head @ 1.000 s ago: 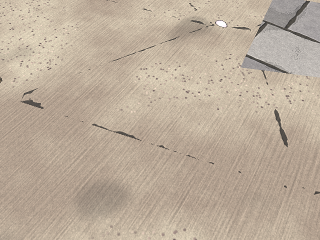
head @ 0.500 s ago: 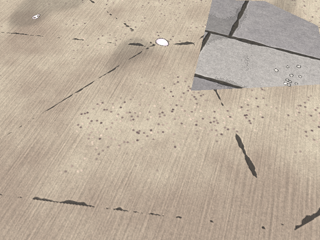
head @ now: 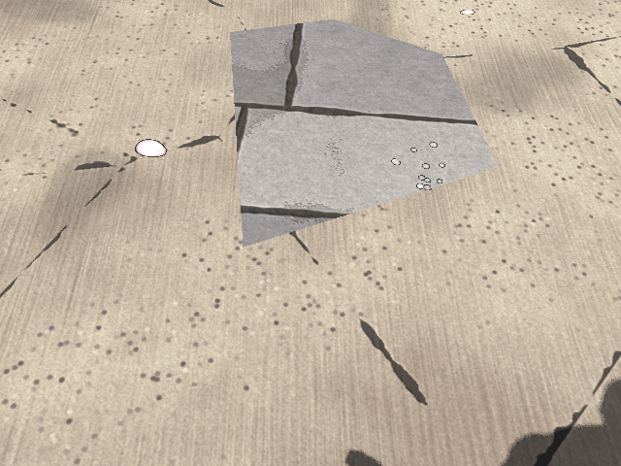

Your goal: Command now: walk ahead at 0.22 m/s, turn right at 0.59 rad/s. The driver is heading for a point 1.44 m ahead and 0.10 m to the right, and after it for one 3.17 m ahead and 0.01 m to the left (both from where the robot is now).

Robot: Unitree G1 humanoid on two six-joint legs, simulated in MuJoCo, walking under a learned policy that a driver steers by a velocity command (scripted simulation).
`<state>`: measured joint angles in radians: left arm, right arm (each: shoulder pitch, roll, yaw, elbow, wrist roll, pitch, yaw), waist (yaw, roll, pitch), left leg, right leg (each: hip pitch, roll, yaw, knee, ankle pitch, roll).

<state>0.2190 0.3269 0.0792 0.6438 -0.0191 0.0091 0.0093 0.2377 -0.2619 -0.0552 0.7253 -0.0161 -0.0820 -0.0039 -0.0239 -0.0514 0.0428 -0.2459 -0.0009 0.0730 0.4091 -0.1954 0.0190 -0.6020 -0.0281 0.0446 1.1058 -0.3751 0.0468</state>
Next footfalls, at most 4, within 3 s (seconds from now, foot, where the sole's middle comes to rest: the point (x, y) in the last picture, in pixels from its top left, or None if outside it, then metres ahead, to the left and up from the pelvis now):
0.24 right None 0.20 -0.14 -0.78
0.68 left None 0.41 0.04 -0.78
1.18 right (438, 394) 0.61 -0.30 -0.78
1.72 left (357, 266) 0.95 -0.14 -0.78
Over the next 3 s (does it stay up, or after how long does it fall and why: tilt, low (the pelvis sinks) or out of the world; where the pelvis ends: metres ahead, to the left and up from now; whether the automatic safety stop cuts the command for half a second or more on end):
stays up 1.30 -0.17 -0.01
